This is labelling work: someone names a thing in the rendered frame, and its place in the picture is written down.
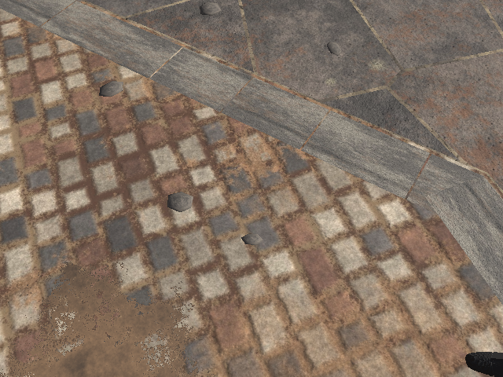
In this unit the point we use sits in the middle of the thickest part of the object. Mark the robot right hand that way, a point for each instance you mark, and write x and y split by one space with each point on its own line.
486 362

